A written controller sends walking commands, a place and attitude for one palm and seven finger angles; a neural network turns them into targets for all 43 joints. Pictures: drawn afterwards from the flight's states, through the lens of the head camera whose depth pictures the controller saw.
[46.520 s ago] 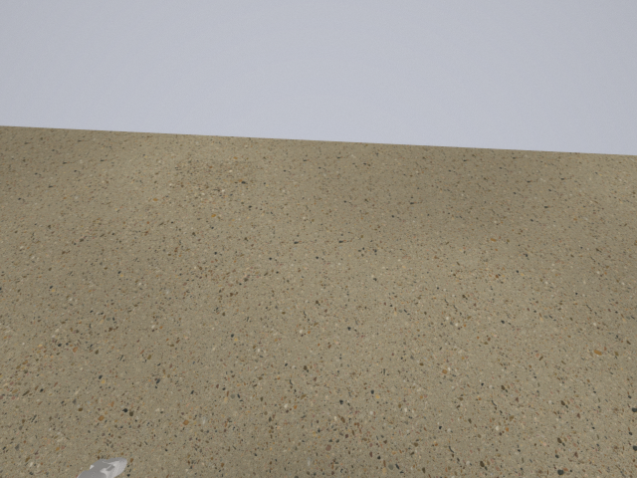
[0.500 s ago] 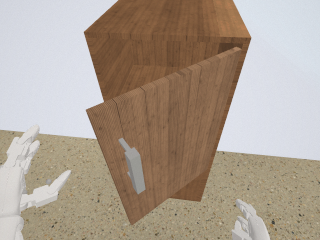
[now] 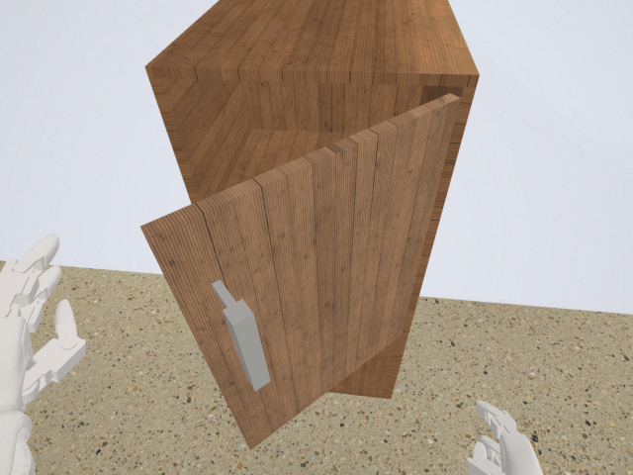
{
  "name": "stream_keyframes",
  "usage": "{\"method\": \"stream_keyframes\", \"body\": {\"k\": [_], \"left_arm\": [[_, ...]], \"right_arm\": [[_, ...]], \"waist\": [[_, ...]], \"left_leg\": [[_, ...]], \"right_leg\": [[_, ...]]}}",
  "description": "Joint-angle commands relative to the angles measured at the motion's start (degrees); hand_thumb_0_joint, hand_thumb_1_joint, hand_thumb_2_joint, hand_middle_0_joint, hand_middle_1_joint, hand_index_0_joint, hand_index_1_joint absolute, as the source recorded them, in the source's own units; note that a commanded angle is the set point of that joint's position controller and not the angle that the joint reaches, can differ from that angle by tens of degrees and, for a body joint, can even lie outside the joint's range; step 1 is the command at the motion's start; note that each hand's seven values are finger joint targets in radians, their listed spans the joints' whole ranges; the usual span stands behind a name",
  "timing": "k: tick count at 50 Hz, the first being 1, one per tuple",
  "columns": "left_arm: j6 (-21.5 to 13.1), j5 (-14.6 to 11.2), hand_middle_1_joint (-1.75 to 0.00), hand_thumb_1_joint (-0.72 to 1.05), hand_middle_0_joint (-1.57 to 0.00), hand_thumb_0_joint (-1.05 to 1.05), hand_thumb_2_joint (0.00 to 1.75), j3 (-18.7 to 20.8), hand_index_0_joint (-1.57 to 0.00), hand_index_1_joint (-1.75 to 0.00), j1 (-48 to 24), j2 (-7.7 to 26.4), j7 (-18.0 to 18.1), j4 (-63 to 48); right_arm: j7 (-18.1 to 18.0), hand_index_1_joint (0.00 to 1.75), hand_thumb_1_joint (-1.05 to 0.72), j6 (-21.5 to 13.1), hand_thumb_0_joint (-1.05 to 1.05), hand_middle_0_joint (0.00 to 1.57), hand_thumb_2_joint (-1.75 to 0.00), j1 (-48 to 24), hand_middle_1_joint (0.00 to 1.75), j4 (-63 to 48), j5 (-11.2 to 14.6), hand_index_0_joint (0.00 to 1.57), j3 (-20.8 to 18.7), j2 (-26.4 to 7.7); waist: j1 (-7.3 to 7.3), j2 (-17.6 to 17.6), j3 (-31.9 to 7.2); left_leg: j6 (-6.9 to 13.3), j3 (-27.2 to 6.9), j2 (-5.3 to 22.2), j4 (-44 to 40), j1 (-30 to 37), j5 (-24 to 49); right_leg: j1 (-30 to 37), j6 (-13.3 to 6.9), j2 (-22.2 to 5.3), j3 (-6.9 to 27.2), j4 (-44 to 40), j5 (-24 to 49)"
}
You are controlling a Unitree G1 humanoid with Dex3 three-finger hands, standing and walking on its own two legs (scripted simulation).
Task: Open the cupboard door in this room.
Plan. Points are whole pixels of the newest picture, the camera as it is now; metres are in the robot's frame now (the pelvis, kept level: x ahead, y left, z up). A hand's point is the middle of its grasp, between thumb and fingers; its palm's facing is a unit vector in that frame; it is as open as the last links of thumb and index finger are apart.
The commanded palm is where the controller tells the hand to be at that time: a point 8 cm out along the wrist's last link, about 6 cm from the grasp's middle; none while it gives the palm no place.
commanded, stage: draw the hand back to the body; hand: left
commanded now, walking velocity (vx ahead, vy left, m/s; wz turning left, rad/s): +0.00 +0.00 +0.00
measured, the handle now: (240, 336) +0.25 +0.12 +0.08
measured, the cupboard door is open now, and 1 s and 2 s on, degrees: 44 44 44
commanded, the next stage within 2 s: step back with the hand held close in 0.04 s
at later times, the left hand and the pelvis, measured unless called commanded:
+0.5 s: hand (52, 375) +0.16 +0.27 +0.14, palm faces +0.33 -0.81 -0.49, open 7.5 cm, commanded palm +0.10 +0.31 +0.17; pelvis -0.04 +0.02 +0.00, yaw -1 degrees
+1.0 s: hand out of the picture +0.05 +0.32 +0.16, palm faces +0.50 -0.77 -0.41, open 7.5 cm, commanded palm -0.01 +0.36 +0.17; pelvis -0.14 +0.05 -0.02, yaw +3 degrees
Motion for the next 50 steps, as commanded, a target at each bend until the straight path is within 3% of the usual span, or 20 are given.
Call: {"method": "stream_keyframes", "body": {"k": [1,8,9,10,12,15,19,23,27,34,37,40,41,43,44,45,47,48,49,50], "left_arm": [[-3.9,-0.3,-0.3,0.9,-0.2,0.0,0.9,7.4,-0.2,-0.3,-5.2,10.7,1.1,-11.2],[-5.0,-0.5,-0.3,0.9,-0.2,0.0,0.9,7.8,-0.2,-0.3,-8.4,12.0,1.0,-14.9],[-8.2,0.7,-0.3,0.9,-0.2,0.0,0.9,17.6,-0.2,-0.3,-18.3,22.4,2.0,-17.9],[-8.1,0.3,-0.3,0.9,-0.2,0.0,0.9,13.6,-0.2,-0.3,-9.5,16.4,1.2,-11.5],[-6.7,0.7,-0.3,0.9,-0.2,0.0,0.9,9.2,-0.2,-0.3,-0.2,11.0,0.0,-7.9],[-6.1,0.8,-0.3,0.9,-0.2,0.0,0.9,9.1,-0.2,-0.3,2.0,11.3,0.4,-10.9],[-6.1,0.9,-0.3,0.9,-0.2,0.0,0.9,11.9,-0.2,-0.3,1.1,15.3,1.6,-15.4],[-6.5,0.6,-0.3,0.9,-0.2,0.0,0.9,12.6,-0.2,-0.3,2.0,15.7,2.4,-17.5],[-7.4,0.6,-0.3,0.9,-0.2,0.0,0.9,13.2,-0.2,-0.3,3.9,15.5,2.8,-18.0],[-9.7,2.5,-0.3,0.9,-0.2,0.0,0.9,14.1,-0.2,-0.3,3.5,14.0,3.3,-17.2],[-10.0,2.8,-0.3,0.9,-0.2,0.0,0.9,14.0,-0.2,-0.3,3.3,13.3,3.2,-17.3],[-10.5,2.5,-0.3,0.9,-0.2,0.0,0.9,13.9,-0.2,-0.3,3.8,13.7,3.3,-18.6],[-10.4,2.4,-0.3,0.9,-0.2,0.0,0.9,13.5,-0.2,-0.3,3.5,13.8,3.4,-18.8],[-10.5,2.5,-0.3,0.9,-0.2,0.0,0.9,12.1,-0.2,-0.3,1.1,13.5,4.2,-18.9],[-10.5,2.6,-0.3,0.9,-0.2,0.0,0.9,11.9,-0.2,-0.3,-0.9,13.6,4.8,-19.2],[-10.2,2.7,-0.3,0.9,-0.2,0.0,0.9,10.7,-0.2,-0.3,-2.0,12.7,5.0,-18.9],[-9.9,2.8,-0.3,0.9,-0.2,0.0,0.9,11.6,-0.2,-0.3,-5.2,14.2,5.2,-18.9],[-10.5,2.7,-0.3,0.9,-0.2,0.0,0.9,12.0,-0.2,-0.3,-6.1,14.4,5.0,-20.4],[-11.2,3.2,-0.3,0.9,-0.2,0.0,0.9,13.6,-0.2,-0.3,-6.7,15.8,5.3,-22.4],[-11.9,3.0,-0.3,0.9,-0.2,0.0,0.9,15.1,-0.2,-0.3,-4.4,15.4,5.2,-21.3]], "right_arm": [[-0.4,0.3,-0.9,-3.0,0.0,0.2,-0.9,-8.0,0.3,-9.5,-0.2,0.2,-1.8,-5.4],[-0.5,0.3,-0.9,-3.5,0.0,0.2,-0.9,-8.8,0.3,-10.0,-0.1,0.2,-1.8,-5.5],[-0.4,0.3,-0.9,-2.3,0.0,0.2,-0.9,-6.1,0.3,-11.5,0.4,0.2,-1.5,-5.6],[-0.4,0.3,-0.9,-1.5,0.0,0.2,-0.9,-7.3,0.3,-9.5,-0.2,0.2,-2.1,-5.6],[0.1,0.3,-0.9,0.4,0.0,0.2,-0.9,-6.7,0.3,-10.7,-0.2,0.2,-2.7,-6.1],[0.2,0.3,-0.9,2.4,0.0,0.2,-0.9,-6.4,0.3,-11.8,0.2,0.2,-3.3,-6.4],[-0.6,0.3,-0.9,3.5,0.0,0.2,-0.9,-6.9,0.3,-12.9,0.5,0.2,-3.7,-6.5],[-0.7,0.3,-0.9,3.5,0.0,0.2,-0.9,-6.6,0.3,-14.1,0.7,0.2,-3.7,-6.3],[-0.8,0.3,-0.9,2.5,0.0,0.2,-0.9,-6.2,0.3,-14.3,0.5,0.2,-3.9,-6.8],[-0.9,0.3,-0.9,-0.7,0.0,0.2,-0.9,-5.9,0.3,-14.3,-0.3,0.2,-4.2,-8.3],[-0.6,0.3,-0.9,-1.8,0.0,0.2,-0.9,-4.9,0.3,-14.1,-0.4,0.2,-4.3,-7.6],[-0.3,0.3,-0.9,-2.5,0.0,0.2,-0.9,-4.1,0.3,-13.5,-0.5,0.2,-4.4,-6.6],[-0.2,0.3,-0.9,-2.5,0.0,0.2,-0.9,-3.8,0.3,-13.1,-0.6,0.2,-4.5,-6.4],[0.2,0.3,-0.9,-2.2,0.0,0.2,-0.9,-2.2,0.3,-10.7,-0.9,0.2,-5.0,-6.3],[0.4,0.3,-0.9,-2.1,0.0,0.2,-0.9,-1.7,0.3,-9.5,-1.1,0.2,-5.0,-6.4],[0.4,0.3,-0.9,-2.0,0.0,0.2,-0.9,-1.6,0.3,-9.2,-0.8,0.2,-4.6,-5.7],[-0.3,0.3,-0.9,-2.1,0.0,0.2,-0.9,-2.9,0.3,-9.4,-0.8,0.2,-3.6,-5.8],[-0.8,0.3,-0.9,-2.6,0.0,0.2,-0.9,-4.0,0.3,-10.1,-0.7,0.2,-3.6,-7.3],[-1.4,0.3,-0.9,-3.4,0.0,0.2,-0.9,-5.4,0.3,-10.8,-0.8,0.2,-4.1,-8.6],[-1.1,0.3,-0.9,-4.4,0.0,0.2,-0.9,-4.5,0.3,-10.2,-1.4,0.2,-4.0,-6.4]], "waist": [[0.15,0.8,-4.2],[0.33,-0.3,-5.5],[-1.9,1.9,0.4],[-1.86,-3.6,-0.8],[-2.12,-6.6,-4.2],[-2.44,-1.5,-8.1],[-2.45,-1.8,-9.0],[-2.6,-1.2,-9.2],[-2.6,2.1,-8.0],[-2.64,8.4,-2.3],[-2.46,7.2,-3.3],[-2.9,0.9,-4.3],[-3.2,-3.1,-3.7],[-4.06,-11.3,-3.3],[-4.57,-11.2,-3.6],[-4.84,-12.7,-3.6],[-5.13,-7.8,-0.1],[-4.4,1.9,1.4],[-3.47,13.0,0.5],[-3.1,15.5,-5.3]], "left_leg": [[1.5,-0.6,0.4,-1.3,7.5,15.0],[1.7,-0.9,0.3,-1.6,7.9,13.7],[2.3,-2.4,1.1,0.8,5.6,12.8],[2.6,-2.9,1.5,3.2,4.9,14.5],[2.7,-1.6,1.6,4.2,5.2,18.6],[2.6,-1.1,2.7,4.1,6.2,24.0],[2.2,-2.0,3.8,3.3,5.2,24.5],[2.0,-3.0,4.5,2.5,2.2,21.8],[2.2,-5.6,5.8,-1.1,-3.0,13.6],[4.7,-13.5,9.8,-13.8,-26.5,-24.6],[5.0,-13.8,10.2,-14.2,-29.2,-25.9],[3.1,-9.5,6.2,-6.2,-23.1,-21.1],[1.6,-6.7,3.5,0.2,-17.6,-17.6],[-0.9,-2.9,-0.6,20.4,-5.8,-9.1],[-1.0,-2.5,-0.9,26.0,-4.0,-8.4],[-0.5,-3.7,0.4,26.0,-3.7,-9.0],[0.1,-3.8,1.5,7.8,-3.8,-7.5],[1.8,-9.5,4.9,-3.1,-8.4,-9.3],[4.6,-18.8,13.0,-10.0,-15.7,-9.7],[7.9,-25.1,18.1,-16.4,-21.5,-19.8]], "right_leg": [[-6.8,2.0,-2.1,1.1,-3.9,20.3],[-6.3,2.1,-2.2,1.5,-4.6,19.2],[-10.8,2.6,-5.2,4.7,-7.3,24.4],[-11.0,3.6,-6.2,4.8,-6.6,28.8],[-9.1,5.5,-6.3,3.4,-4.1,35.5],[-8.6,6.2,-6.2,3.0,-1.6,36.4],[-9.3,5.2,-5.9,3.1,-0.3,31.7],[-9.7,4.1,-5.3,4.0,0.7,25.9],[-9.1,3.2,-3.7,4.1,1.9,15.6],[-0.4,2.8,0.3,3.1,9.6,-1.2],[1.3,2.0,1.2,2.6,12.6,-1.0],[-6.4,0.4,-2.0,7.2,4.4,-6.5],[-14.2,-1.1,-5.0,11.7,-1.4,-11.4],[-30.6,-6.1,-15.2,21.5,-10.6,-16.8],[-33.2,-7.3,-18.1,22.6,-11.2,-13.3],[-32.0,-6.5,-18.1,18.8,-8.6,-7.5],[-30.0,-2.1,-12.0,11.9,-1.5,-3.4],[-27.4,1.0,-5.4,8.0,5.5,-4.1],[-20.7,3.2,-0.7,3.4,16.1,-2.7],[-12.1,3.2,2.5,3.8,29.8,-7.6]]}}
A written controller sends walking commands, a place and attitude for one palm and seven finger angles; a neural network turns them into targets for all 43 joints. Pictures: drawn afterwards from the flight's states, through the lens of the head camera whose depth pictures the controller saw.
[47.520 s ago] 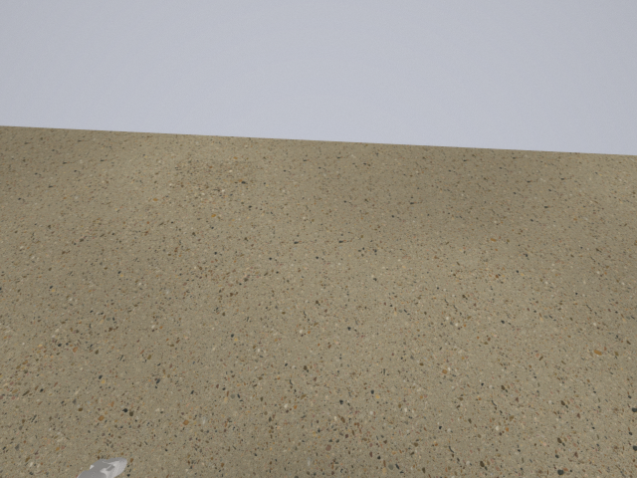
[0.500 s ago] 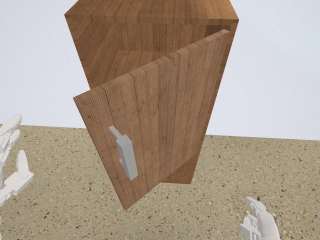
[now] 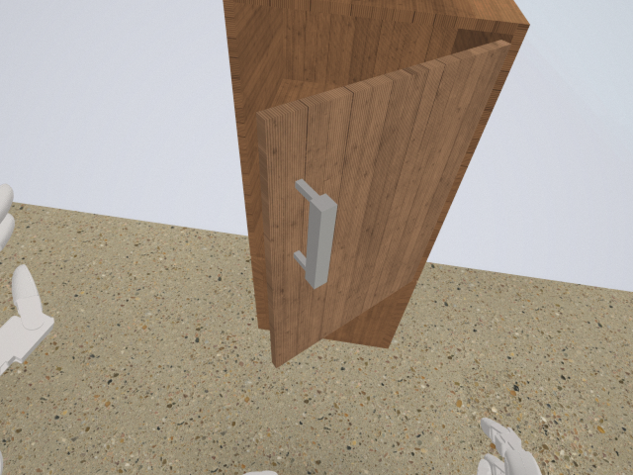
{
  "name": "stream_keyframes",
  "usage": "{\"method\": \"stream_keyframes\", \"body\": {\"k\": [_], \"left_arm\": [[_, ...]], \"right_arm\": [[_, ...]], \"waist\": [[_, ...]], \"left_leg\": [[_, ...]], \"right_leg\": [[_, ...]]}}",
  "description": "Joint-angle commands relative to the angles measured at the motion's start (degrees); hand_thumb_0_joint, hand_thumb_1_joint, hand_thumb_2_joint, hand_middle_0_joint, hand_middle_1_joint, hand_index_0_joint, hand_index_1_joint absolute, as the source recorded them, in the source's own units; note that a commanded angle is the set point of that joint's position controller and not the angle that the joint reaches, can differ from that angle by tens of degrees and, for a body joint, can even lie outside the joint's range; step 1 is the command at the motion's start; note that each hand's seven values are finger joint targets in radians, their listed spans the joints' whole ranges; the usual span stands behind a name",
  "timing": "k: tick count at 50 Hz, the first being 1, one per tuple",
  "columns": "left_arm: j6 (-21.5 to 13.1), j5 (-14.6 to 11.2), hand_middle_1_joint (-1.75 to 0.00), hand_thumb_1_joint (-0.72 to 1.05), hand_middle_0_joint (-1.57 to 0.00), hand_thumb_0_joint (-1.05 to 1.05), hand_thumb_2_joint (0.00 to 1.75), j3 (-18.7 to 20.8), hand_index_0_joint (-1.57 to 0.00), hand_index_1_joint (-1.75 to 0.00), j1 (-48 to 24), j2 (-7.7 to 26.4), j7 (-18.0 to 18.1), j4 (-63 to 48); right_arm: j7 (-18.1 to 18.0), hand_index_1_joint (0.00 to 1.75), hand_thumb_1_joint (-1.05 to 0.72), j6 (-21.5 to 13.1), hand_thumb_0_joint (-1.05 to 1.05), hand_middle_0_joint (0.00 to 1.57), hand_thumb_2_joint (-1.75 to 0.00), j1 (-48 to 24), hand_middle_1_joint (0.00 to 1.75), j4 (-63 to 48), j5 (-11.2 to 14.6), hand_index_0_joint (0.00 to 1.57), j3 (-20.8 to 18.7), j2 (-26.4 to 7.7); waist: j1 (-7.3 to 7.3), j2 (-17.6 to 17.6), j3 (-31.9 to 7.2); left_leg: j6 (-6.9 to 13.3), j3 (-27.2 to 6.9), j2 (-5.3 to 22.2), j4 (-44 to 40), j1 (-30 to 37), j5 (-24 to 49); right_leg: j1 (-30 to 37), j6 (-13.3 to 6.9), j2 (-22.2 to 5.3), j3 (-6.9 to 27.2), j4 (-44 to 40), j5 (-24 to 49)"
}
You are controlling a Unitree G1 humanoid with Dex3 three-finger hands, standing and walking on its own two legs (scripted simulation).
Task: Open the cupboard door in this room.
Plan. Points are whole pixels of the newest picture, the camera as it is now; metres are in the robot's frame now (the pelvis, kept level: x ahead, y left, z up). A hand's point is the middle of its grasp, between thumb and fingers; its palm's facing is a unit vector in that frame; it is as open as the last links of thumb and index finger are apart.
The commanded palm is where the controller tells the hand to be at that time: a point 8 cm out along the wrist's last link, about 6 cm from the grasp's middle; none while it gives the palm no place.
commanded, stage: step back with the hand held close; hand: left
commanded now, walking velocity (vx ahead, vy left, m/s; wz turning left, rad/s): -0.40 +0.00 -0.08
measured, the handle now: (310, 235) +0.39 +0.05 +0.10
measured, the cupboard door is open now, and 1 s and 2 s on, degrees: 44 44 44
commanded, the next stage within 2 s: stop stepping back and stand still in 0.20 s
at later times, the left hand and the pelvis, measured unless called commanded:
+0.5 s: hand (6, 412) +0.12 +0.24 +0.19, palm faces +0.31 -0.85 -0.43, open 7.5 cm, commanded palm +0.08 +0.28 +0.19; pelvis -0.10 +0.00 +0.01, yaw -7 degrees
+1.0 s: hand out of the picture +0.06 +0.28 +0.18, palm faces +0.42 -0.81 -0.41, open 7.5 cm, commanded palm +0.00 +0.31 +0.19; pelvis -0.16 +0.02 +0.01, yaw -4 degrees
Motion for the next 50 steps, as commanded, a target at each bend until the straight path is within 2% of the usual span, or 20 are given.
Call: {"method": "stream_keyframes", "body": {"k": [1,4,9,13,15,17,19,20,22,25,27,28,30,32,33,34,37,42,46,50], "left_arm": [[-4.8,0.0,-0.3,0.9,-0.2,0.0,0.9,10.6,-0.2,-0.3,-5.2,12.7,1.0,-11.2],[-4.7,-0.6,-0.3,0.9,-0.2,0.0,0.9,10.0,-0.2,-0.3,-4.6,11.7,1.1,-13.5],[-3.1,-1.6,-0.3,0.9,-0.2,0.0,0.9,6.5,-0.2,-0.3,-2.2,10.3,0.9,-14.7],[-3.8,-3.3,-0.3,0.9,-0.2,0.0,0.9,7.3,-0.2,-0.3,-1.0,11.6,-0.3,-12.0],[-5.0,-3.7,-0.3,0.9,-0.2,0.0,0.9,9.0,-0.2,-0.3,0.0,14.2,-1.2,-12.3],[-5.7,-3.8,-0.3,0.9,-0.2,0.0,0.9,11.7,-0.2,-0.3,-1.0,17.4,-0.8,-11.9],[-4.2,-3.4,-0.3,0.9,-0.2,0.0,0.9,11.1,-0.2,-0.3,-2.9,16.6,-1.0,-12.1],[-2.8,-3.1,-0.3,0.9,-0.2,0.0,0.9,10.1,-0.2,-0.3,-0.2,14.6,-0.8,-10.1],[-1.4,-2.9,-0.3,0.9,-0.2,0.0,0.9,9.0,-0.2,-0.3,-1.8,12.9,-0.8,-8.3],[-1.3,-2.6,-0.3,0.9,-0.2,0.0,0.9,7.6,-0.2,-0.3,-2.8,12.4,-0.3,-5.3],[-1.7,-2.2,-0.3,0.9,-0.2,0.0,0.9,7.1,-0.2,-0.3,-3.6,12.7,-0.3,-9.2],[-1.7,-1.9,-0.3,0.9,-0.2,0.0,0.9,7.9,-0.2,-0.3,-2.1,12.7,0.0,-8.9],[-1.9,-1.4,-0.3,0.9,-0.2,0.0,0.9,8.5,-0.2,-0.3,1.8,12.5,-0.1,-9.3],[-2.3,-0.8,-0.3,0.9,-0.2,0.0,0.9,8.5,-0.2,-0.3,4.3,12.5,-0.5,-9.1],[-2.7,-0.7,-0.3,0.9,-0.2,0.0,0.9,8.8,-0.2,-0.3,4.1,13.4,-0.4,-10.0],[-2.9,-0.8,-0.3,0.9,-0.2,0.0,0.9,10.4,-0.2,-0.3,1.3,14.8,0.2,-12.5],[-4.6,0.0,-0.3,0.9,-0.2,0.0,0.9,8.0,-0.2,-0.3,-5.1,12.2,0.5,-4.9],[-4.9,0.8,-0.3,0.9,-0.2,0.0,0.9,5.3,-0.2,-0.3,-8.1,10.3,1.3,-2.5],[-5.4,-0.3,-0.3,0.9,-0.2,0.0,0.9,6.8,-0.2,-0.3,-6.3,11.1,1.0,-9.3],[-5.2,0.3,-0.3,0.9,-0.2,0.0,0.9,7.1,-0.2,-0.3,-6.2,11.2,0.3,-10.2]], "right_arm": [[-0.8,0.3,-0.9,-5.6,0.0,0.2,-0.9,-6.3,0.3,-9.3,-1.1,0.2,-3.5,-6.7],[0.9,0.3,-0.9,-6.5,0.0,0.2,-0.9,-7.5,0.3,-8.0,-1.1,0.2,-4.1,-6.3],[2.0,0.3,-0.9,-6.8,0.0,0.2,-0.9,-7.4,0.3,-6.7,-1.2,0.2,-2.9,-5.7],[2.4,0.3,-0.9,-5.7,0.0,0.2,-0.9,-6.1,0.3,-5.9,-1.9,0.2,-2.5,-5.3],[2.5,0.3,-0.9,-3.8,0.0,0.2,-0.9,-5.6,0.3,-6.2,-1.7,0.2,-2.3,-4.7],[1.9,0.3,-0.9,-3.4,0.0,0.2,-0.9,-7.5,0.3,-6.8,-1.2,0.2,-1.6,-4.6],[1.2,0.3,-0.9,-4.7,0.0,0.2,-0.9,-8.8,0.3,-7.9,-0.1,0.2,-2.3,-5.9],[0.7,0.3,-0.9,-4.4,0.0,0.2,-0.9,-8.0,0.3,-8.1,0.1,0.2,-1.1,-4.8],[-0.3,0.3,-0.9,-4.2,0.0,0.2,-0.9,-6.8,0.3,-7.4,0.5,0.2,-0.5,-5.7],[-0.5,0.3,-0.9,-6.4,0.0,0.2,-0.9,-5.1,0.3,-7.1,0.7,0.2,-1.2,-6.4],[-0.2,0.3,-0.9,-7.4,0.0,0.2,-0.9,-6.9,0.3,-6.9,-0.5,0.2,-1.2,-6.0],[-0.1,0.3,-0.9,-7.3,0.0,0.2,-0.9,-7.4,0.3,-7.3,-0.5,0.2,-1.2,-5.7],[-0.2,0.3,-0.9,-6.9,0.0,0.2,-0.9,-7.3,0.3,-8.4,-0.5,0.2,-1.5,-5.7],[0.3,0.3,-0.9,-5.9,0.0,0.2,-0.9,-6.8,0.3,-9.2,-0.6,0.2,-2.1,-5.0],[0.5,0.3,-0.9,-5.3,0.0,0.2,-0.9,-6.2,0.3,-8.5,-0.7,0.2,-3.0,-5.4],[0.7,0.3,-0.9,-4.8,0.0,0.2,-0.9,-6.8,0.3,-7.8,-1.1,0.2,-3.6,-6.9],[0.1,0.3,-0.9,-5.7,0.0,0.2,-0.9,-3.9,0.3,-5.6,-1.2,0.2,-2.5,-6.2],[-1.6,0.3,-0.9,-7.8,0.0,0.2,-0.9,-4.6,0.3,-5.5,-1.0,0.2,-2.5,-5.7],[-1.0,0.3,-0.9,-8.2,0.0,0.2,-0.9,-5.1,0.3,-7.7,0.0,0.2,-3.3,-8.1],[-0.3,0.3,-0.9,-9.1,0.0,0.2,-0.9,-5.3,0.3,-5.9,-0.8,0.2,-2.0,-5.5]], "waist": [[-1.12,16.0,-7.3],[-0.47,7.2,-7.3],[-0.8,14.6,-9.8],[-0.31,14.2,-12.7],[-0.62,6.7,-12.4],[-0.33,-5.8,-10.2],[-0.05,-12.6,-9.7],[-1.12,-9.2,-7.5],[-2.36,0.6,-7.0],[-1.21,10.1,-10.5],[-0.92,12.3,-7.3],[-0.49,11.4,-5.0],[-0.26,11.3,-2.9],[-0.45,2.5,-3.7],[-0.66,-8.5,-3.0],[-0.28,-12.4,-1.3],[-2.7,-2.2,0.9],[-0.99,-3.6,-0.4],[-0.36,4.4,-5.2],[-1.33,12.8,-0.3]], "left_leg": [[8.2,-25.7,21.0,-30.2,-10.6,-26.7],[8.0,-18.3,18.5,-24.1,-1.6,-14.8],[3.0,-12.0,14.0,-28.9,6.8,-13.0],[-2.8,-7.9,11.9,-27.7,10.2,-5.4],[-4.2,-2.2,8.4,-15.7,16.2,4.8],[-4.2,2.8,2.1,4.7,19.2,-1.7],[-3.2,-0.6,0.1,15.7,10.3,-4.8],[-2.0,-1.5,2.0,10.0,4.4,-4.1],[-0.4,-0.5,1.9,-6.1,12.2,14.2],[3.9,-14.9,11.0,-14.7,21.7,27.7],[4.0,-21.6,14.0,-26.6,9.5,-4.0],[3.7,-18.8,12.9,-30.3,1.8,-19.8],[0.5,-11.5,8.2,-28.9,-8.6,-24.7],[-2.2,-2.1,1.2,-11.3,-6.0,-16.9],[-2.9,-0.5,-1.3,8.6,-1.1,-10.1],[-2.9,-1.3,-1.0,22.1,-6.2,-9.1],[-1.9,-1.4,4.2,21.2,-8.4,-5.9],[0.3,5.6,1.8,-5.3,8.9,-6.1],[3.9,-9.3,11.7,-11.8,16.2,11.0],[5.1,-12.8,14.7,-20.5,5.8,-3.8]], "right_leg": [[9.1,-0.3,4.5,3.3,28.2,-14.0],[0.5,-0.4,3.0,4.1,30.9,-13.3],[4.9,-1.5,4.9,-2.8,13.4,-18.2],[12.7,-3.8,4.4,-4.1,-11.1,-14.4],[8.8,-5.3,-2.4,1.8,-23.6,-5.5],[-4.6,-7.7,-14.1,7.9,-25.2,2.5],[-1.7,-10.0,-14.8,9.4,-18.0,12.8],[6.5,-8.8,-13.6,6.0,-13.1,24.4],[7.3,-3.1,-7.3,1.6,-6.4,26.1],[2.8,0.6,1.5,-0.5,1.6,-3.0],[7.8,-0.6,1.6,1.8,5.5,-17.6],[12.4,-1.5,1.7,0.5,2.6,-16.8],[21.3,-2.4,2.3,-3.0,-7.3,-11.9],[15.9,-5.2,-4.3,3.5,-18.3,-18.3],[2.9,-9.9,-13.9,19.4,-26.4,-30.7],[-0.9,-14.2,-21.1,29.5,-29.7,-33.1],[0.4,-10.5,-17.0,16.7,-24.0,-21.8],[1.2,-8.4,-12.3,10.1,-18.7,-19.2],[3.3,-1.3,-1.6,0.6,-2.1,1.4],[5.5,-0.2,-0.4,-2.7,2.4,-9.7]]}}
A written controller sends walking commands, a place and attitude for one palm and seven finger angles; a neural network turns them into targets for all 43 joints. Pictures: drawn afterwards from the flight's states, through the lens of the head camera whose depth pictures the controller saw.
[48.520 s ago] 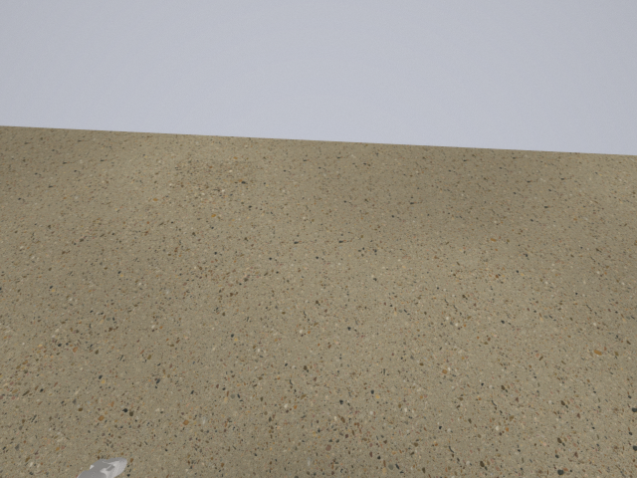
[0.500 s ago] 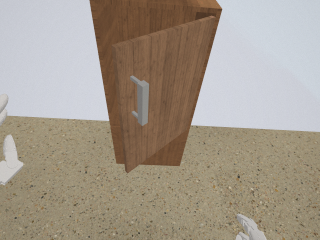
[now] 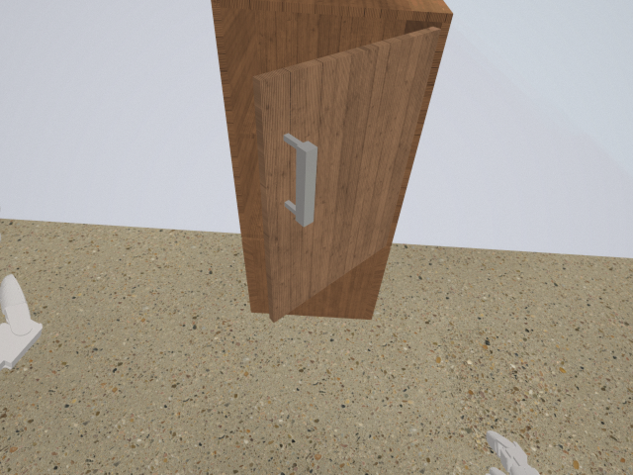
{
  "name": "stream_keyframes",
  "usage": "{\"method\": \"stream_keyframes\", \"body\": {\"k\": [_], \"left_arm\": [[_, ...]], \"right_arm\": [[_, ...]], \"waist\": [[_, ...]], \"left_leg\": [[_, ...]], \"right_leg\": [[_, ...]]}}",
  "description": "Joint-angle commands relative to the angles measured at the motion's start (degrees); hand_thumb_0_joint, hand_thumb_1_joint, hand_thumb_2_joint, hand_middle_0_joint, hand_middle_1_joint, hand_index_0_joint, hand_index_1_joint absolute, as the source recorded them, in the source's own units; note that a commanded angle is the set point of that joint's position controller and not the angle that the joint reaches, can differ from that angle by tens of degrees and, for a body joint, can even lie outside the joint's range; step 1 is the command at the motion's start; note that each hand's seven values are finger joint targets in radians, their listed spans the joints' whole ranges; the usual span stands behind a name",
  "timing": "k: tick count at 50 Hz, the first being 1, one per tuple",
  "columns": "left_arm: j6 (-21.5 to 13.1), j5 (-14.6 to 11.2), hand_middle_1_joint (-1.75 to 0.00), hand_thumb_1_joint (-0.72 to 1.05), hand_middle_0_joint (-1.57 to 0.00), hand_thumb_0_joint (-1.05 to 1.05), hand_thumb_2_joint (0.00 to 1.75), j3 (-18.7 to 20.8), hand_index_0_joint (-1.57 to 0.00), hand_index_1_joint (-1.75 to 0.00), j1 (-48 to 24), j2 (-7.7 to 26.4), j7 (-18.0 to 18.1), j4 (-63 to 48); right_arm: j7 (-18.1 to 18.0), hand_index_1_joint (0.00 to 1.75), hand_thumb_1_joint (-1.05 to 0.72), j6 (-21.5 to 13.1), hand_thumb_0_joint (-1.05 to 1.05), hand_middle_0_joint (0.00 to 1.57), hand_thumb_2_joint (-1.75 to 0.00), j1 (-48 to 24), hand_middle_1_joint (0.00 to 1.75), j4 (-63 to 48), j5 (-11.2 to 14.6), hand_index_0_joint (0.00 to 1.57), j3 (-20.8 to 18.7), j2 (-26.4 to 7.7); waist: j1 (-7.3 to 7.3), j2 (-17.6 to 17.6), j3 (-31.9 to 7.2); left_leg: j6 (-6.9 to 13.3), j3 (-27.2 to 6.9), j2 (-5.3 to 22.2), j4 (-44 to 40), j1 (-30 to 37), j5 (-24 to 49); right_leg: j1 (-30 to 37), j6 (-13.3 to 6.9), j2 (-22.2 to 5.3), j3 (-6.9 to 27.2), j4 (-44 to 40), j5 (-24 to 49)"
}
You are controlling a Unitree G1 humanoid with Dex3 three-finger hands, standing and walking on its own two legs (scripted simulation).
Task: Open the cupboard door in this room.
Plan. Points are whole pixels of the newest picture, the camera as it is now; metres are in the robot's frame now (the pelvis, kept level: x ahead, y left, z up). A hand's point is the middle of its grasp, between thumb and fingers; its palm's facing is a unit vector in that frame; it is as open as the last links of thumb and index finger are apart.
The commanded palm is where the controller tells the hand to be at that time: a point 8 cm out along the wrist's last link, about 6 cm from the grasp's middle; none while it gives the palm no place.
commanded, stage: stop stepping back and stand still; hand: left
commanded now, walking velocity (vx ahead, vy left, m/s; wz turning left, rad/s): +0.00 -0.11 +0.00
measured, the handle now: (297, 180) +0.55 +0.06 +0.09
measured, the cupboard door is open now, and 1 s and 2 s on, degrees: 44 44 44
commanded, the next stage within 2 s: let the arm hang, fingers relaxed in 0.12 s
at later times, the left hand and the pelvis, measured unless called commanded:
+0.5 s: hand out of the picture +0.06 +0.17 -0.17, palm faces +0.07 -0.98 -0.17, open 7.2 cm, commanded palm none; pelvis -0.01 +0.00 +0.00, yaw +3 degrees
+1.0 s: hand out of the picture -0.06 +0.18 -0.16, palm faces +0.10 -0.98 -0.19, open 7.4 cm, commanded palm none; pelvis -0.01 +0.01 +0.01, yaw +3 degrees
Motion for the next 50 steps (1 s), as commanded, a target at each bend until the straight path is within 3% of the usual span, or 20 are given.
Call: {"method": "stream_keyframes", "body": {"k": [1,4,7,9,10,11,12,13,15,17,18,19,21,23,25,26,27,31,36,50], "left_arm": [[-3.9,0.0,-0.3,0.9,-0.2,0.0,0.9,5.5,-0.2,-0.3,-3.9,10.3,0.4,-14.7],[-3.3,-0.2,-0.3,0.9,-0.2,0.0,0.9,7.0,-0.2,-0.3,-0.3,11.3,0.4,-13.7],[-2.9,-1.0,-0.3,0.9,-0.2,0.0,0.9,6.1,-0.2,-0.3,0.7,9.9,0.1,-11.2],[-2.6,-1.3,-0.3,0.9,-0.2,0.0,0.9,5.9,-0.2,-0.3,-1.5,10.4,0.1,-11.1],[-2.5,-1.3,-0.3,0.9,-0.2,0.0,0.9,4.7,-0.2,-0.3,-2.6,9.6,0.0,-10.9],[7.2,4.4,-0.3,0.9,-0.2,0.0,0.9,-17.3,-0.2,-0.3,-4.7,0.0,-7.8,32.4],[10.6,3.8,-0.3,0.9,-0.2,0.0,0.9,-17.1,-0.2,-0.3,-3.1,-2.7,-9.1,34.1],[11.6,3.5,-0.3,0.9,-0.2,0.0,0.9,-18.1,-0.2,-0.3,-3.8,-4.0,-9.6,35.5],[11.6,3.7,-0.3,0.9,-0.2,0.0,0.9,-18.7,-0.2,-0.3,-6.9,-3.7,-9.9,41.0],[11.0,3.8,-0.3,0.9,-0.2,0.0,0.9,-18.7,-0.2,-0.3,-9.5,-2.0,-9.7,48.6],[11.0,3.8,-0.3,0.9,-0.2,0.0,0.9,-18.9,-0.2,-0.3,-11.1,-1.3,-9.5,52.6],[11.1,3.6,-0.3,0.9,-0.2,0.0,0.9,-19.5,-0.2,-0.3,-12.3,-1.4,-9.3,56.7],[11.3,3.0,-0.3,0.9,-0.2,0.0,0.9,-20.7,-0.2,-0.3,-14.8,-1.6,-8.7,63.8],[11.4,2.5,-0.3,0.9,-0.2,0.0,0.9,-21.5,-0.2,-0.3,-15.0,-2.7,-8.4,70.1],[11.6,2.2,-0.3,0.9,-0.2,0.0,0.9,-21.7,-0.2,-0.3,-12.9,-3.8,-8.3,75.7],[11.6,2.3,-0.3,0.9,-0.2,0.0,0.9,-21.0,-0.2,-0.3,-11.7,-5.7,-8.2,77.6],[11.6,2.2,-0.3,0.9,-0.2,0.0,0.9,-21.3,-0.2,-0.3,-11.6,-5.2,-8.3,79.6],[11.5,2.1,-0.3,0.9,-0.2,0.0,0.9,-22.1,-0.2,-0.3,-11.1,-6.1,-8.5,84.9],[11.2,2.0,-0.3,0.9,-0.2,0.0,0.9,-22.6,-0.2,-0.3,-8.9,-7.5,-8.2,89.0],[11.2,2.2,-0.3,0.9,-0.2,0.0,0.9,-22.5,-0.2,-0.3,-6.1,-10.3,-7.3,91.1]], "right_arm": [[0.5,0.3,-0.9,-4.4,0.0,0.2,-0.9,-6.6,0.3,-9.5,-0.5,0.2,-0.9,-6.1],[1.0,0.3,-0.9,-4.4,0.0,0.2,-0.9,-7.0,0.3,-10.0,-0.1,0.2,-0.8,-6.2],[1.4,0.3,-0.9,-3.3,0.0,0.2,-0.9,-6.9,0.3,-10.3,-0.2,0.2,-0.9,-5.4],[1.2,0.3,-0.9,-2.9,0.0,0.2,-0.9,-6.9,0.3,-9.8,-0.3,0.2,-0.8,-5.3],[1.1,0.3,-0.9,-2.7,0.0,0.2,-0.9,-7.0,0.3,-9.8,-0.3,0.2,-0.6,-5.0],[5.9,0.3,-0.9,-3.3,0.0,0.2,-0.9,-8.5,0.3,4.2,-1.0,0.2,-3.8,-13.2],[5.3,0.3,-0.9,0.3,0.0,0.2,-0.9,-4.0,0.3,4.2,-0.8,0.2,-3.6,-9.1],[4.9,0.3,-0.9,2.1,0.0,0.2,-0.9,-3.8,0.3,3.5,-1.1,0.2,-2.8,-9.0],[4.3,0.3,-0.9,3.5,0.0,0.2,-0.9,-6.4,0.3,2.9,-1.9,0.2,-1.8,-10.0],[4.1,0.3,-0.9,4.4,0.0,0.2,-0.9,-7.9,0.3,3.9,-2.2,0.2,-1.5,-10.0],[4.1,0.3,-0.9,4.9,0.0,0.2,-0.9,-7.3,0.3,4.7,-2.0,0.2,-1.4,-9.2],[4.0,0.3,-0.9,5.7,0.0,0.2,-0.9,-6.8,0.3,5.9,-1.9,0.2,-1.1,-7.3],[3.9,0.3,-0.9,7.0,0.0,0.2,-0.9,-5.5,0.3,9.0,-2.1,0.2,-0.6,-5.7],[3.7,0.3,-0.9,7.3,0.0,0.2,-0.9,-5.2,0.3,11.9,-2.0,0.2,0.0,-5.2],[3.3,0.3,-0.9,7.3,0.0,0.2,-0.9,-5.5,0.3,14.2,-1.8,0.2,0.2,-5.4],[3.1,0.3,-0.9,7.5,0.0,0.2,-0.9,-5.0,0.3,15.0,-2.1,0.2,0.0,-4.5],[3.0,0.3,-0.9,7.6,0.0,0.2,-0.9,-4.5,0.3,16.1,-1.9,0.2,0.1,-4.4],[2.7,0.3,-0.9,8.2,0.0,0.2,-0.9,-0.5,0.3,19.4,-1.7,0.2,-0.1,-3.9],[2.6,0.3,-0.9,8.0,0.0,0.2,-0.9,3.0,0.3,22.4,-1.4,0.2,-0.1,-3.0],[2.7,0.3,-0.9,8.1,0.0,0.2,-0.9,5.8,0.3,25.5,-1.6,0.2,0.0,0.7]], "waist": [[0.08,13.2,1.6],[0.59,9.1,-1.5],[-0.04,-0.1,-1.8],[-0.39,0.4,-1.4],[-0.54,0.3,-1.3],[-2.7,1.1,-0.5],[-1.94,2.3,-3.4],[-0.85,3.2,-3.0],[0.88,-1.5,-1.4],[1.51,-8.9,-3.1],[0.85,-12.2,-4.2],[0.35,-12.8,-3.6],[-0.68,-4.4,-3.2],[-0.47,6.3,-2.9],[0.69,11.6,-1.8],[0.94,13.8,-1.6],[0.88,14.9,-0.4],[0.19,8.6,2.6],[0.16,2.8,2.9],[0.11,1.1,7.4]], "left_leg": [[6.3,-15.0,11.7,-16.4,-2.9,-1.0],[3.1,-7.7,7.3,-12.4,-3.4,-2.6],[0.7,-2.9,1.9,-3.7,-1.3,-2.0],[0.2,-2.4,0.8,-0.6,1.8,-0.6],[0.3,-3.1,1.0,-1.3,2.2,0.5],[0.6,-5.0,3.6,8.0,-1.5,10.5],[0.7,-4.6,3.8,4.8,2.3,12.4],[2.6,-7.4,5.4,1.6,-1.8,10.4],[5.6,-12.6,7.9,-3.5,-8.8,12.0],[4.5,-10.7,5.3,-1.7,-7.6,15.4],[3.2,-8.0,3.2,0.2,-4.8,14.4],[1.9,-5.6,1.0,2.0,-2.1,12.7],[0.9,-4.0,0.6,0.8,1.7,11.1],[1.3,-6.8,2.6,-4.6,3.1,14.0],[2.1,-8.8,3.9,-7.6,0.4,10.7],[2.1,-9.0,4.0,-8.7,-0.3,7.4],[2.0,-9.2,3.8,-9.7,-1.1,5.0],[1.7,-9.2,3.6,-11.5,-0.2,-0.4],[2.0,-8.8,3.8,-12.1,1.6,1.2],[2.1,-7.6,3.0,-12.6,0.2,-0.9]], "right_leg": [[-1.0,0.7,1.9,-1.1,-0.8,-0.4],[4.5,0.2,2.0,-0.1,-9.8,5.9],[0.2,-2.5,-2.6,9.6,-15.7,8.5],[-4.1,-3.7,-5.1,12.7,-18.4,7.3],[-3.7,-3.6,-5.3,11.9,-18.1,7.6],[-9.5,-4.4,-9.4,5.4,-6.7,21.2],[-10.8,-3.9,-6.7,5.2,-4.2,21.3],[-10.1,-2.6,-4.8,2.5,-2.2,13.4],[-4.5,-1.2,-1.6,0.3,0.3,9.3],[-0.1,-1.9,-3.0,2.7,-3.3,14.9],[-0.2,-2.7,-5.4,4.7,-6.0,17.4],[-2.1,-4.1,-7.7,6.5,-8.6,19.5],[-2.5,-5.2,-9.3,7.1,-9.5,22.2],[-1.4,-3.2,-5.7,4.7,-8.6,15.5],[2.0,-2.1,-4.2,3.6,-10.7,10.0],[3.0,-2.4,-3.9,3.2,-11.9,8.5],[3.2,-2.7,-3.9,3.3,-12.7,7.8],[1.0,-3.0,-4.1,3.1,-16.0,3.8],[0.6,-2.7,-4.3,2.6,-16.5,4.2],[-3.6,-2.3,-4.2,2.6,-15.8,0.7]]}}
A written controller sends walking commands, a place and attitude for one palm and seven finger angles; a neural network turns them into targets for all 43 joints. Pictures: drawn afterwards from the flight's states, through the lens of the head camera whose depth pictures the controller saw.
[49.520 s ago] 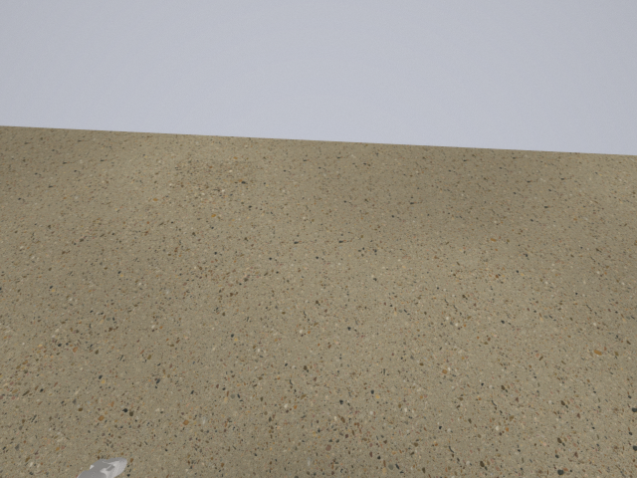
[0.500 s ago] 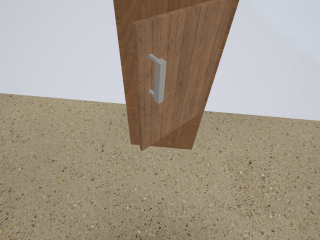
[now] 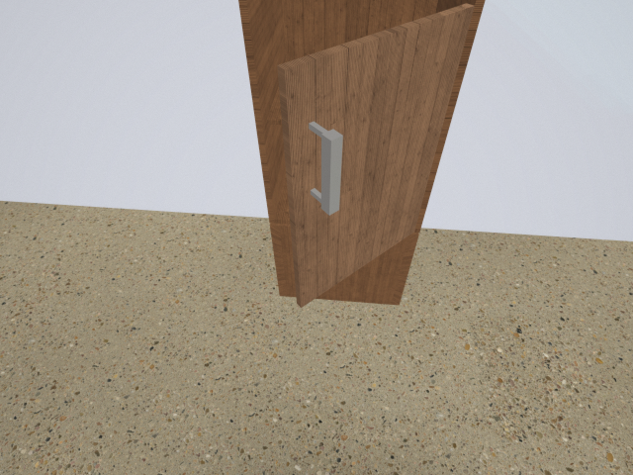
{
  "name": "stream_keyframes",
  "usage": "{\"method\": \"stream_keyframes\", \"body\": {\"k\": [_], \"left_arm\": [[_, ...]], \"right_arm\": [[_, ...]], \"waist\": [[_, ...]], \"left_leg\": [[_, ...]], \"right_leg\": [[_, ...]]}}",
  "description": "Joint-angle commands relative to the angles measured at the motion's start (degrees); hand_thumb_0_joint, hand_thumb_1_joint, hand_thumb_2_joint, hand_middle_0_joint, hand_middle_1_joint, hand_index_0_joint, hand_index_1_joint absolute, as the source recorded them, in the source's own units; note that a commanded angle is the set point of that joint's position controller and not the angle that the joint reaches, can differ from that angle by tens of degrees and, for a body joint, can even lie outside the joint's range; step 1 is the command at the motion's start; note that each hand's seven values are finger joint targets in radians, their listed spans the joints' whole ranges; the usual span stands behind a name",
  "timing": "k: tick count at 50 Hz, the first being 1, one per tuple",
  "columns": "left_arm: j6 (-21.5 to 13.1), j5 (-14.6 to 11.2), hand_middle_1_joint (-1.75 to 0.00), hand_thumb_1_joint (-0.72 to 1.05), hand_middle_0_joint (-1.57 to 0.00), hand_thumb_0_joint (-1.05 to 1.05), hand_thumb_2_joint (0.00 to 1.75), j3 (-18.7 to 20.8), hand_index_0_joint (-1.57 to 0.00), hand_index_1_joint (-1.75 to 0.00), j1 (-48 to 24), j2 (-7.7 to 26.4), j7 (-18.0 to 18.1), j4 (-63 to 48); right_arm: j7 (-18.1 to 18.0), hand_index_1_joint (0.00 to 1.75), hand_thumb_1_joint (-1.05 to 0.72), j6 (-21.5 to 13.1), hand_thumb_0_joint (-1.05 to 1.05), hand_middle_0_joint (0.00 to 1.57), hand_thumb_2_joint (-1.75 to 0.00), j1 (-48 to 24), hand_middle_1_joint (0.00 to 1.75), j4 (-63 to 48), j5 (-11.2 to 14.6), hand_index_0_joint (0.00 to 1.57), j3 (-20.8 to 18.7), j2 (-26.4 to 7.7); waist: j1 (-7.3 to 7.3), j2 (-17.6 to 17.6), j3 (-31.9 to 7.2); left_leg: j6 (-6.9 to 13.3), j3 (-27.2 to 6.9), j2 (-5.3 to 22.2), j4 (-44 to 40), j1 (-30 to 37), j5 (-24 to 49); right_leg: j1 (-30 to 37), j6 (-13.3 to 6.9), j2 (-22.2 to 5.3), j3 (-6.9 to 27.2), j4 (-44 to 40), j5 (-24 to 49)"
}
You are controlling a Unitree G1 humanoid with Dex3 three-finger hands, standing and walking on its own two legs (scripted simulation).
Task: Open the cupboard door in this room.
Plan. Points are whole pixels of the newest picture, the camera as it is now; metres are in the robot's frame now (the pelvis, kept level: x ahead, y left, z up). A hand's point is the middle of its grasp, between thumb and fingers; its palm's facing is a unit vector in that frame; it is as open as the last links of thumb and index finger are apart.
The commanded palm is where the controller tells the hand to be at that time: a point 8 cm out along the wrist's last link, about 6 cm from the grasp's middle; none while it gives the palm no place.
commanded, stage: let the arm hang, fingers relaxed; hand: left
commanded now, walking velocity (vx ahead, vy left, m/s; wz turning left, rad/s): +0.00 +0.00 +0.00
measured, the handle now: (323, 169) +0.56 +0.02 +0.08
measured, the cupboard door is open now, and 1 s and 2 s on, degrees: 44 44 44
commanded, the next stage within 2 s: look to check the result in 0.32 s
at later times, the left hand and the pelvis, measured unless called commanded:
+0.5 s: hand out of the picture -0.02 +0.16 -0.18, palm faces +0.05 -0.98 -0.18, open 7.4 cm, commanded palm none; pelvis +0.01 +0.00 +0.00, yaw +0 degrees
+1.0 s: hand out of the picture +0.00 +0.15 -0.17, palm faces +0.05 -0.99 -0.16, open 7.4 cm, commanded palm none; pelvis +0.02 -0.01 +0.00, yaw +0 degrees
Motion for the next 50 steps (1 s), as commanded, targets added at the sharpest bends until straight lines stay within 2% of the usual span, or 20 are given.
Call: {"method": "stream_keyframes", "body": {"k": [1,3,6,10,17,19,25,33,37,50], "left_arm": [[-0.5,-0.2,-0.3,0.9,-0.2,0.0,0.9,1.0,-0.2,-0.3,3.8,4.9,0.4,-1.3],[-0.5,-0.1,-0.3,0.9,-0.2,0.0,0.9,1.1,-0.2,-0.3,3.8,4.6,0.4,-1.4],[-0.6,-0.1,-0.3,0.9,-0.2,0.0,0.9,1.3,-0.2,-0.3,3.7,4.4,0.5,-1.7],[-0.6,-0.1,-0.3,0.9,-0.2,0.0,0.9,1.4,-0.2,-0.3,3.3,4.4,0.5,-1.8],[-0.7,-0.1,-0.3,0.9,-0.2,0.0,0.9,1.3,-0.2,-0.3,3.2,4.4,0.4,-1.7],[-0.9,-0.2,-0.3,0.9,-0.2,0.0,0.9,1.3,-0.2,-0.3,3.3,4.7,0.4,-1.7],[-1.1,-0.3,-0.3,0.9,-0.2,0.0,0.9,1.0,-0.2,-0.3,3.2,5.0,0.4,-1.4],[-0.9,-0.3,-0.3,0.9,-0.2,0.0,0.9,0.8,-0.2,-0.3,2.8,5.0,0.4,-1.0],[-1.0,-0.3,-0.3,0.9,-0.2,0.0,0.9,0.8,-0.2,-0.3,2.8,5.0,0.4,-0.9],[-1.2,-0.4,-0.3,0.9,-0.2,0.0,0.9,0.8,-0.2,-0.3,2.4,4.8,0.4,-0.8]], "right_arm": [[-0.4,0.3,-0.9,-0.4,0.0,0.2,-0.9,3.9,0.3,-1.2,-0.3,0.2,-1.2,-5.4],[-0.5,0.3,-0.9,-0.5,0.0,0.2,-0.9,3.9,0.3,-1.2,-0.4,0.2,-1.2,-5.3],[-0.5,0.3,-0.9,-0.7,0.0,0.2,-0.9,4.0,0.3,-1.4,-0.3,0.2,-1.2,-5.1],[-0.5,0.3,-0.9,-0.8,0.0,0.2,-0.9,4.1,0.3,-1.5,-0.3,0.2,-1.3,-5.1],[-0.6,0.3,-0.9,-0.8,0.0,0.2,-0.9,4.0,0.3,-1.8,-0.3,0.2,-1.3,-5.5],[-0.6,0.3,-0.9,-0.9,0.0,0.2,-0.9,4.1,0.3,-1.8,-0.1,0.2,-1.3,-5.8],[-0.5,0.3,-0.9,-1.0,0.0,0.2,-0.9,3.5,0.3,-1.3,-0.1,0.2,-1.1,-5.7],[-0.6,0.3,-0.9,-0.7,0.0,0.2,-0.9,2.6,0.3,-0.9,-0.1,0.2,-0.9,-6.0],[-0.6,0.3,-0.9,-1.0,0.0,0.2,-0.9,2.5,0.3,-0.9,-0.1,0.2,-1.0,-6.0],[-0.8,0.3,-0.9,-1.2,0.0,0.2,-0.9,1.5,0.3,-0.4,0.0,0.2,-0.7,-6.0]], "waist": [[-0.01,-2.4,4.5],[0.0,-0.9,4.8],[0.16,-1.1,4.7],[0.05,0.5,4.4],[0.02,-0.4,4.0],[0.08,-1.7,3.1],[-0.13,-1.5,2.5],[-0.12,-1.5,4.2],[-0.04,-1.5,2.6],[0.11,-1.8,2.7]], "left_leg": [[1.0,-5.5,4.6,-6.6,-0.8,-5.8],[1.0,-5.8,4.6,-7.0,-1.4,-6.8],[1.1,-6.2,4.7,-7.5,-2.2,-7.3],[1.0,-6.3,4.8,-7.9,-2.3,-7.3],[0.9,-6.1,4.6,-7.5,-1.2,-6.0],[0.9,-5.9,4.7,-7.0,-0.3,-4.3],[0.8,-5.2,4.7,-5.9,1.5,0.0],[0.6,-5.4,4.7,-7.0,1.1,-2.2],[0.7,-5.5,4.9,-6.9,1.9,-0.2],[0.6,-4.8,4.9,-6.3,3.2,4.1]], "right_leg": [[-6.5,-2.3,-4.0,4.3,-6.9,-4.8],[-6.5,-2.2,-3.8,4.3,-6.7,-4.6],[-5.6,-2.1,-3.6,4.1,-6.3,-3.6],[-5.0,-2.1,-3.6,4.1,-6.1,-2.8],[-4.9,-2.1,-3.7,4.3,-6.7,-2.3],[-4.4,-2.1,-3.7,4.0,-6.7,-1.5],[-3.9,-2.0,-4.4,4.0,-7.2,0.4],[-4.3,-2.0,-4.1,4.1,-7.6,-0.8],[-3.1,-1.9,-4.2,3.9,-7.3,1.1],[-1.7,-1.9,-4.5,4.0,-8.0,3.7]]}}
